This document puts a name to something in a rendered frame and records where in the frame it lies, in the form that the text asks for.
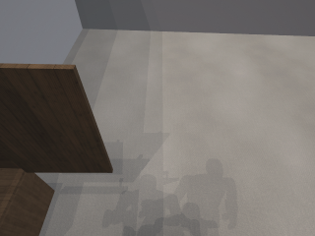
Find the cupboard door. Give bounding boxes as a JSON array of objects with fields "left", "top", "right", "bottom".
[{"left": 0, "top": 63, "right": 113, "bottom": 173}]

